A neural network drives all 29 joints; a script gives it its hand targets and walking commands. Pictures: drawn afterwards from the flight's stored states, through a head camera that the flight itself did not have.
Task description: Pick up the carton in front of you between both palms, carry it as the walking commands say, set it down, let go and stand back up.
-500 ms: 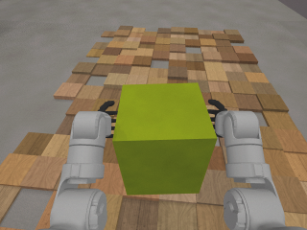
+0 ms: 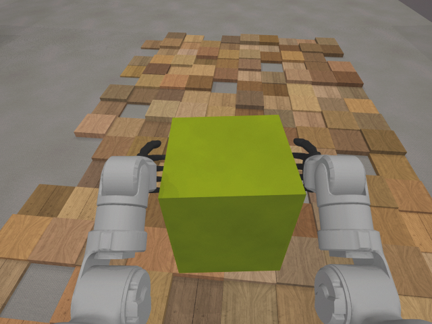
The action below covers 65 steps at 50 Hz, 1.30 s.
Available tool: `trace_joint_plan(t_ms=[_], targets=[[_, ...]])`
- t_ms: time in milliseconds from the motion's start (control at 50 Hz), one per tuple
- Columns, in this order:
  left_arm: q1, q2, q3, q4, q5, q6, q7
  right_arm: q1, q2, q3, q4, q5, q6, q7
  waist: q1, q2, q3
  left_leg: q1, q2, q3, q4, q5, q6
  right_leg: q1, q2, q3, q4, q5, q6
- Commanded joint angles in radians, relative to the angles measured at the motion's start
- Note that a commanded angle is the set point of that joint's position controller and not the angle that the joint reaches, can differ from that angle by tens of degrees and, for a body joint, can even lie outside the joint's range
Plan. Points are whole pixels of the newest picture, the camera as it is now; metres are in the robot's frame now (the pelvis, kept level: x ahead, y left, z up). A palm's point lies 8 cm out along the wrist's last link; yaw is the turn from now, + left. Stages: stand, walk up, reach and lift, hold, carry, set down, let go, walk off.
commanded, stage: carry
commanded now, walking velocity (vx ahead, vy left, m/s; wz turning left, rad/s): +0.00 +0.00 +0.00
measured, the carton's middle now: (227, 196) +0.36 +0.00 +0.05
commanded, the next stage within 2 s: none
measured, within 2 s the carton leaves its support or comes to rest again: neither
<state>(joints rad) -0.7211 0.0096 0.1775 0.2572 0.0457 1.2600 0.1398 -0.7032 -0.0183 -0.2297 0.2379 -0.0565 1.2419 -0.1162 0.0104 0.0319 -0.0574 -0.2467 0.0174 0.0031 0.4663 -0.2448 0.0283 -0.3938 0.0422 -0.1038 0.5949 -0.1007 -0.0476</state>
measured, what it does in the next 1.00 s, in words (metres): walks ahead: left foot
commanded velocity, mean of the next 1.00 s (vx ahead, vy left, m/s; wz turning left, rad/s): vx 0.38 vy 0.00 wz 0.00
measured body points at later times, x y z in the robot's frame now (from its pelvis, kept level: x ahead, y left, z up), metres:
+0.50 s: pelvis +0.02 -0.01 +0.00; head +0.02 -0.01 +0.45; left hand +0.40 +0.14 +0.15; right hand +0.39 -0.17 +0.15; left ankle +0.00 +0.09 -0.75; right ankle +0.05 -0.10 -0.71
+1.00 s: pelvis +0.27 -0.04 +0.00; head +0.28 -0.05 +0.45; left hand +0.57 +0.13 +0.07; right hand +0.59 -0.17 +0.07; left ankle +0.41 +0.06 -0.72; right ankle +0.05 -0.10 -0.72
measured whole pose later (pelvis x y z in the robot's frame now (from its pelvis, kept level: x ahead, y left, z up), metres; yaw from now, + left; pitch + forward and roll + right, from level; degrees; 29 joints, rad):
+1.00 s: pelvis +0.27 -0.04 +0.00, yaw +0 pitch +5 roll +2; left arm -0.38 -0.14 0.25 -0.12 0.12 1.26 0.10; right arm -0.41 0.16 -0.23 -0.12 -0.15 1.25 -0.11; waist 0.04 -0.02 -0.08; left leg -0.55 -0.01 0.17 0.46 0.02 0.04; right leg 0.08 0.01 -0.08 0.35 -0.37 -0.07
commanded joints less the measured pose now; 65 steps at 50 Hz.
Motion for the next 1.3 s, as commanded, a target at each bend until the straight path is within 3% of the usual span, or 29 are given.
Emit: trace_joint_plan(t_ms=[0,240,300,360,440,520,540,560,580,600,620,660,720,800,900,940,980,1000,1020,1040,1060,1080,1100,1120,1140,1180,1220,1240,1280], targets=[[-0.78,-1.145,-0.532,-0.163,-0.425,-0.054,-0.225,-0.781,1.127,0.548,-0.132,0.435,-0.021,0.235,-0.013,0.004,-0.438,0.146,0.133,-0.072,-0.022,0.312,0.013,0.164,-0.143,0.146,-0.083,0.091,-0.036],[-0.779,-1.145,-0.532,-0.161,-0.425,-0.055,-0.225,-0.781,1.127,0.548,-0.13,0.435,-0.022,0.236,-0.013,0.004,-0.436,0.144,0.133,-0.071,-0.024,0.307,0.014,0.163,-0.143,0.147,-0.084,0.088,-0.036],[-0.827,-1.143,-0.545,-0.201,-0.439,-0.053,-0.222,-0.824,1.123,0.558,-0.168,0.45,-0.02,0.233,-0.025,0.027,-0.409,0.149,0.147,-0.112,-0.112,-0.002,0.041,0.095,-0.112,0.119,-0.073,-0.145,-0.033],[-0.898,-1.119,-0.552,-0.258,-0.463,-0.035,-0.21,-0.882,1.094,0.576,-0.231,0.471,-0.007,0.216,-0.049,0.118,-0.352,0.206,0.229,-0.239,-0.2,-0.191,0.129,-0.078,-0.029,0.021,0.077,-0.262,-0.016],[-0.934,-1.056,-0.532,-0.282,-0.48,0.01,-0.191,-0.914,1.006,0.563,-0.304,0.479,0.029,0.182,-0.079,0.135,-0.379,0.323,0.261,-0.274,-0.159,-0.079,0.182,-0.177,-0.037,0.029,0.123,-0.34,-0.02],[-0.882,-1.005,-0.471,-0.199,-0.438,0.056,-0.187,-0.928,0.988,0.551,-0.268,0.482,0.078,0.172,-0.056,0.086,-0.406,0.273,0.186,-0.142,-0.039,-0.021,0.13,-0.011,-0.01,-0.003,-0.075,-0.253,-0.026],[-0.858,-1.0,-0.453,-0.174,-0.423,0.062,-0.188,-0.941,0.999,0.547,-0.256,0.485,0.088,0.176,-0.038,0.047,-0.421,0.169,0.144,-0.083,0.03,-0.02,0.093,0.128,-0.032,0.051,-0.108,-0.235,-0.045],[-0.826,-0.992,-0.433,-0.151,-0.409,0.068,-0.189,-0.955,1.016,0.542,-0.239,0.488,0.097,0.182,0.0,-0.028,-0.442,-0.014,0.091,-0.018,0.148,-0.042,0.044,0.322,-0.107,0.182,-0.138,-0.242,-0.085],[-0.802,-0.971,-0.411,-0.133,-0.394,0.073,-0.19,-0.955,1.033,0.532,-0.216,0.487,0.106,0.189,0.034,-0.19,-0.435,-0.282,0.021,0.054,0.317,-0.141,-0.002,0.523,-0.251,0.413,-0.173,-0.145,-0.142],[-0.791,-0.963,-0.395,-0.125,-0.38,0.08,-0.192,-0.954,1.036,0.52,-0.181,0.479,0.112,0.193,0.053,-0.274,-0.401,-0.526,-0.03,0.043,0.484,-0.35,-0.003,0.644,-0.362,0.601,-0.202,-0.005,-0.207],[-0.822,-0.974,-0.393,-0.144,-0.373,0.084,-0.193,-0.953,1.057,0.517,-0.148,0.466,0.116,0.197,0.062,-0.213,-0.371,-0.606,-0.01,0.004,0.603,-0.368,0.011,0.649,-0.4,0.645,-0.18,0.14,-0.24],[-0.862,-1.011,-0.406,-0.202,-0.382,0.091,-0.2,-0.891,1.096,0.499,-0.106,0.449,0.123,0.205,0.06,-0.096,-0.342,-0.633,0.049,-0.013,0.624,-0.231,0.012,0.604,-0.361,0.513,-0.184,0.212,-0.207],[-0.854,-1.092,-0.437,-0.275,-0.401,0.098,-0.221,-0.791,1.154,0.481,-0.108,0.41,0.129,0.21,0.043,-0.14,-0.334,-0.559,0.043,0.032,0.497,-0.076,-0.025,0.574,-0.282,0.351,-0.242,0.331,-0.12],[-0.717,-1.182,-0.481,-0.307,-0.397,0.089,-0.262,-0.597,1.211,0.491,-0.122,0.327,0.108,0.21,0.034,-0.118,-0.312,-0.544,0.021,0.074,0.311,0.073,-0.047,0.63,-0.257,0.255,-0.287,0.48,-0.086],[-0.474,-1.234,-0.583,-0.395,-0.382,0.026,-0.304,-0.363,1.247,0.605,-0.262,0.274,0.037,0.212,0.04,-0.146,-0.285,-0.441,-0.033,0.163,0.068,0.308,-0.016,0.662,-0.203,0.128,-0.266,0.703,-0.056],[-0.367,-1.231,-0.64,-0.462,-0.381,-0.001,-0.313,-0.279,1.242,0.665,-0.357,0.267,0.01,0.214,0.026,-0.167,-0.317,-0.241,-0.067,0.207,-0.021,0.401,0.019,0.602,-0.189,0.066,-0.194,0.854,-0.035],[-0.265,-1.215,-0.692,-0.545,-0.377,-0.026,-0.319,-0.205,1.222,0.725,-0.452,0.266,-0.013,0.221,0.014,-0.176,-0.358,0.021,-0.089,0.24,-0.131,0.445,0.025,0.525,-0.182,0.048,-0.06,0.876,-0.018],[-0.269,-1.211,-0.727,-0.593,-0.384,-0.031,-0.322,-0.184,1.214,0.748,-0.483,0.254,-0.032,0.224,-0.02,-0.049,-0.435,0.363,-0.049,0.228,-0.146,0.57,0.065,0.308,-0.155,0.019,0.174,0.827,0.037],[-0.216,-1.17,-0.75,-0.644,-0.37,-0.037,-0.325,-0.089,1.211,0.773,-0.506,0.257,-0.046,0.227,-0.054,0.023,-0.51,0.713,0.071,0.084,-0.119,0.628,0.111,0.01,-0.135,0.041,0.381,0.411,0.073],[-0.163,-1.156,-0.767,-0.674,-0.372,-0.041,-0.33,-0.018,1.23,0.793,-0.512,0.281,-0.055,0.232,-0.048,0.11,-0.535,0.914,0.226,-0.12,-0.043,0.749,0.156,-0.271,-0.057,0.074,0.518,-0.323,0.08],[-0.102,-1.134,-0.775,-0.676,-0.378,-0.046,-0.331,0.042,1.197,0.791,-0.54,0.287,-0.058,0.233,-0.058,0.089,-0.573,0.953,0.311,-0.243,-0.01,0.78,0.192,-0.389,-0.015,0.106,0.655,-0.449,0.072],[-0.048,-1.137,-0.774,-0.68,-0.381,-0.054,-0.328,0.059,1.172,0.8,-0.577,0.287,-0.064,0.231,-0.054,0.073,-0.623,0.984,0.38,-0.352,-0.048,0.493,0.248,-0.482,-0.06,0.177,0.684,-0.486,0.074],[-0.019,-1.116,-0.77,-0.722,-0.37,-0.064,-0.323,0.06,1.172,0.824,-0.617,0.302,-0.073,0.232,-0.045,0.011,-0.63,0.826,0.41,-0.383,-0.095,0.212,0.247,-0.433,-0.129,0.218,0.649,-0.476,0.059],[-0.013,-1.115,-0.775,-0.753,-0.364,-0.07,-0.32,0.045,1.194,0.851,-0.651,0.328,-0.08,0.233,-0.032,-0.001,-0.571,0.666,0.383,-0.338,-0.141,0.043,0.217,-0.377,-0.163,0.214,0.534,-0.48,0.06],[0.006,-1.119,-0.777,-0.758,-0.357,-0.074,-0.317,0.022,1.197,0.866,-0.689,0.356,-0.08,0.239,-0.025,-0.014,-0.509,0.516,0.348,-0.251,-0.191,-0.062,0.194,-0.297,-0.162,0.156,0.415,-0.504,0.071],[0.058,-1.119,-0.778,-0.757,-0.34,-0.083,-0.31,0.007,1.182,0.885,-0.729,0.395,-0.078,0.256,-0.009,0.051,-0.44,0.225,0.281,-0.065,-0.264,-0.141,0.125,-0.022,-0.15,0.042,0.194,-0.438,0.069],[0.104,-1.115,-0.785,-0.736,-0.325,-0.094,-0.306,0.044,1.152,0.884,-0.737,0.403,-0.073,0.274,-0.004,0.115,-0.391,0.049,0.235,0.032,-0.265,-0.252,0.081,0.208,-0.087,-0.078,0.051,-0.306,0.07],[0.125,-1.116,-0.789,-0.725,-0.32,-0.098,-0.305,0.053,1.137,0.884,-0.739,0.404,-0.069,0.283,0.006,0.107,-0.372,0.007,0.218,0.068,-0.236,-0.327,0.067,0.284,-0.072,-0.125,0.011,-0.212,0.075],[0.131,-1.101,-0.794,-0.711,-0.321,-0.094,-0.307,0.073,1.1,0.882,-0.733,0.397,-0.06,0.293,0.013,0.005,-0.35,-0.122,0.142,0.147,-0.103,-0.47,0.019,0.517,-0.036,-0.197,-0.072,-0.255,0.076]])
